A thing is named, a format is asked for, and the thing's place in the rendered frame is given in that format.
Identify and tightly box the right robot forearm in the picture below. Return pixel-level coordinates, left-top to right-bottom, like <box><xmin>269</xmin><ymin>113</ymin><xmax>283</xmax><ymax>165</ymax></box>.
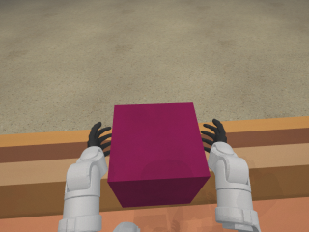
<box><xmin>207</xmin><ymin>141</ymin><xmax>261</xmax><ymax>232</ymax></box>

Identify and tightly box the left robot forearm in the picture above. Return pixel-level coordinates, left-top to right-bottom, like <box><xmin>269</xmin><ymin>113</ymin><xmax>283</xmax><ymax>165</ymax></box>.
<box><xmin>57</xmin><ymin>146</ymin><xmax>108</xmax><ymax>232</ymax></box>

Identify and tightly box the carton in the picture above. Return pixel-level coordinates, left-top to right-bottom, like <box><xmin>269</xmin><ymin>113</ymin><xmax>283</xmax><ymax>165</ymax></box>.
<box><xmin>107</xmin><ymin>102</ymin><xmax>211</xmax><ymax>208</ymax></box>

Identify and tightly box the robot left thigh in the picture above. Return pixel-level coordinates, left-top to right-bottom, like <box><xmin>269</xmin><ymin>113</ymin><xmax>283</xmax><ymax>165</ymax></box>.
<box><xmin>113</xmin><ymin>221</ymin><xmax>141</xmax><ymax>232</ymax></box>

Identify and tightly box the robot left hand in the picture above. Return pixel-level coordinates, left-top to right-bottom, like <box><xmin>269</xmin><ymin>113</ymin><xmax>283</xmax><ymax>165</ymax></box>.
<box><xmin>87</xmin><ymin>122</ymin><xmax>112</xmax><ymax>157</ymax></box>

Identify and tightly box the robot right hand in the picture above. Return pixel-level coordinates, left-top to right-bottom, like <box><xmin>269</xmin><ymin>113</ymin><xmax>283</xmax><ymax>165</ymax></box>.
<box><xmin>200</xmin><ymin>118</ymin><xmax>227</xmax><ymax>153</ymax></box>

